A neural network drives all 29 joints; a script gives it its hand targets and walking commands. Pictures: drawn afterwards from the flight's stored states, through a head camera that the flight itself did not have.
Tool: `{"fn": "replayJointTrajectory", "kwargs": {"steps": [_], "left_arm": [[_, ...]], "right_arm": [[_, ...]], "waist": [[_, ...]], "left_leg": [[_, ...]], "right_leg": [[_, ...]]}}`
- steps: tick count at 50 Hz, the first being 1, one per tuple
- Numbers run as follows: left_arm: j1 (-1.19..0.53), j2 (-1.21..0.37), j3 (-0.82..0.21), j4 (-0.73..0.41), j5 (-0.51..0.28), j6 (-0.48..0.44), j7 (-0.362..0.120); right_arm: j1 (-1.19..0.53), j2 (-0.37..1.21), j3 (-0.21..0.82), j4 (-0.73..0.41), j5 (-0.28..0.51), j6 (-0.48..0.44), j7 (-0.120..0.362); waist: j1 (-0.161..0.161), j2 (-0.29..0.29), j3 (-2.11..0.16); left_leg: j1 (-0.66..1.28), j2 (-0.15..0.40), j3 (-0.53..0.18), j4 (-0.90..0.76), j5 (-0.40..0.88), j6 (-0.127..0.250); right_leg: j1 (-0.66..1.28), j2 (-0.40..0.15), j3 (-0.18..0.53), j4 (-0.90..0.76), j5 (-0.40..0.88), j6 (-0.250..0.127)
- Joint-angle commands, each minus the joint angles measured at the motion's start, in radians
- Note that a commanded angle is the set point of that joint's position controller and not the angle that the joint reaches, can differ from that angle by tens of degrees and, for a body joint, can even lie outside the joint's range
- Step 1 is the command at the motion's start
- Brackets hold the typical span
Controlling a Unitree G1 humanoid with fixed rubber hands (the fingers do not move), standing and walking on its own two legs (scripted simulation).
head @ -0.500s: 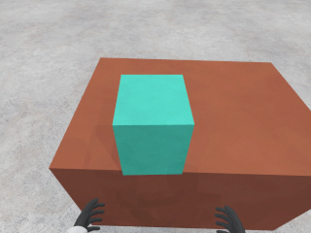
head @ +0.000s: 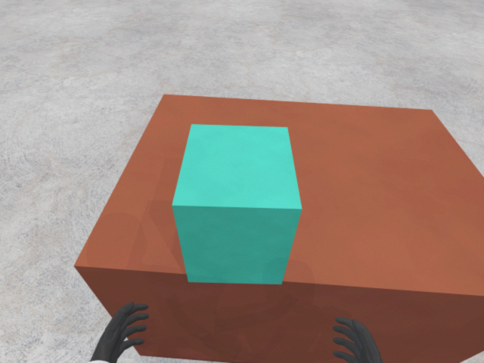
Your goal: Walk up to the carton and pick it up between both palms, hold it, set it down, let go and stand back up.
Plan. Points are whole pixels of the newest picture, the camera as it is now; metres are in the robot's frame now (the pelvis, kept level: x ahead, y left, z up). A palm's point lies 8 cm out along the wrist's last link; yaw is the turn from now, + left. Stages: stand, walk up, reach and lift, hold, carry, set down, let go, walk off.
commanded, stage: reach and lift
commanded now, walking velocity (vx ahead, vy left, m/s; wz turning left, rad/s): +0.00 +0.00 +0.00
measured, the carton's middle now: (237, 205) +0.43 +0.06 +0.01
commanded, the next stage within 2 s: none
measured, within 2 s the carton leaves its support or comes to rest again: neither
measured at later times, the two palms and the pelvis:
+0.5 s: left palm (121, 330) +0.18 +0.23 -0.02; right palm (368, 333) +0.20 -0.16 -0.01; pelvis +0.02 -0.02 +0.00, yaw +1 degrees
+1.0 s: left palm (118, 268) +0.25 +0.24 +0.05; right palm (358, 269) +0.28 -0.15 +0.05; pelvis +0.01 -0.01 +0.00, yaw +3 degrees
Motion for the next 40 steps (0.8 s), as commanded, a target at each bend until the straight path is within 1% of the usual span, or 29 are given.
{"fn": "replayJointTrajectory", "kwargs": {"steps": [1, 6, 10, 17, 24, 27, 30, 32, 36, 40], "left_arm": [[-0.066, 0.1, 0.039, -0.162, -0.01, -0.079, 0.012], [-0.052, 0.082, 0.034, -0.191, -0.02, -0.13, 0.016], [-0.052, 0.073, 0.033, -0.213, -0.032, -0.17, 0.018], [-0.071, 0.064, 0.038, -0.226, -0.054, -0.232, 0.017], [-0.12, 0.052, 0.046, -0.202, -0.072, -0.278, 0.015], [-0.174, 0.059, 0.047, -0.203, -0.079, -0.259, 0.015], [-0.244, 0.074, 0.048, -0.232, -0.085, -0.204, 0.018], [-0.275, 0.08, 0.05, -0.265, -0.087, -0.171, 0.021], [-0.304, 0.085, 0.06, -0.305, -0.082, -0.098, 0.016], [-0.341, 0.085, 0.072, -0.371, -0.079, 0.009, 0.012]], "right_arm": [[-0.054, -0.069, -0.016, -0.159, 0.013, -0.064, 0.001], [-0.037, -0.076, 0.001, -0.19, 0.035, -0.098, -0.006], [-0.033, -0.079, 0.016, -0.218, 0.051, -0.126, -0.013], [-0.047, -0.077, 0.047, -0.26, 0.072, -0.168, -0.029], [-0.099, -0.072, 0.072, -0.276, 0.085, -0.195, -0.049], [-0.146, -0.065, 0.073, -0.28, 0.081, -0.166, -0.062], [-0.206, -0.064, 0.065, -0.3, 0.081, -0.106, -0.079], [-0.236, -0.072, 0.061, -0.333, 0.09, -0.07, -0.09], [-0.281, -0.085, 0.064, -0.376, 0.115, 0.002, -0.11], [-0.331, -0.104, 0.054, -0.436, 0.139, 0.094, -0.129]], "waist": [[0.011, 0.093, -0.035], [0.018, 0.084, -0.049], [0.021, 0.078, -0.056], [0.025, 0.066, -0.067], [0.026, 0.051, -0.069], [0.02, 0.04, -0.063], [0.013, 0.038, -0.062], [0.014, 0.048, -0.077], [0.014, 0.064, -0.11], [0.015, 0.071, -0.129]], "left_leg": [[0.262, -0.019, -0.036, -0.013, 0.221, -0.063], [0.277, -0.022, -0.038, -0.01, 0.286, -0.07], [0.282, -0.026, -0.037, -0.007, 0.308, -0.073], [0.266, -0.036, -0.034, -0.002, 0.305, -0.071], [0.229, -0.045, -0.036, -0.004, 0.271, -0.064], [0.213, -0.043, -0.038, -0.019, 0.219, -0.055], [0.207, -0.038, -0.042, -0.038, 0.174, -0.043], [0.215, -0.036, -0.045, -0.041, 0.193, -0.041], [0.246, -0.037, -0.054, -0.038, 0.272, -0.041], [0.288, -0.033, -0.064, -0.038, 0.331, -0.049]], "right_leg": [[-0.277, 0.017, -0.013, -0.15, 0.053, -0.016], [-0.247, 0.024, -0.01, -0.157, 0.115, -0.007], [-0.231, 0.024, -0.006, -0.159, 0.152, 0.002], [-0.195, 0.013, 0.0, -0.148, 0.218, 0.025], [-0.147, 0.0, 0.004, -0.131, 0.274, 0.049], [-0.135, -0.011, 0.007, -0.14, 0.253, 0.055], [-0.126, -0.024, 0.008, -0.154, 0.231, 0.059], [-0.113, -0.025, 0.003, -0.155, 0.256, 0.061], [-0.083, -0.025, -0.008, -0.16, 0.331, 0.063], [-0.087, -0.017, -0.023, -0.182, 0.322, 0.054]]}}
